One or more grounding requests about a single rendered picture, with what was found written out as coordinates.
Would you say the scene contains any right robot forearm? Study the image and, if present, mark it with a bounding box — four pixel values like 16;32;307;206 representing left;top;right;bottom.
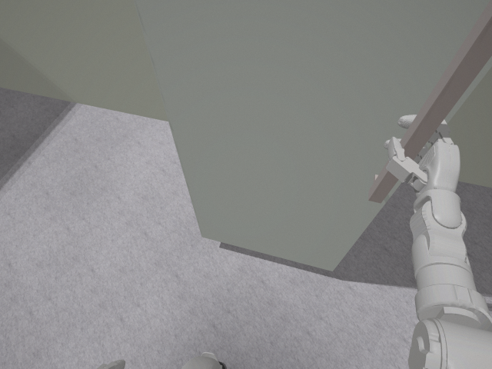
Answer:
410;189;492;332

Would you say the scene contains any handle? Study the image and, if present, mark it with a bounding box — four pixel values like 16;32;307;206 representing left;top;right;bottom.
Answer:
368;0;492;203

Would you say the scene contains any robot left shin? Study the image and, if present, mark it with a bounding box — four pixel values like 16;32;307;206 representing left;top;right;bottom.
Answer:
201;352;219;363

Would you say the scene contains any robot right hand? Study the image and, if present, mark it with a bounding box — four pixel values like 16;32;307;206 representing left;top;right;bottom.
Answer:
384;115;460;198

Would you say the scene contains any robot right upper arm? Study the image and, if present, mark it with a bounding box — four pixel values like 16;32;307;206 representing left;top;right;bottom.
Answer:
408;317;492;369

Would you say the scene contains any fridge door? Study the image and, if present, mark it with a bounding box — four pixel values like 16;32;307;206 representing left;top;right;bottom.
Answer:
134;0;492;271

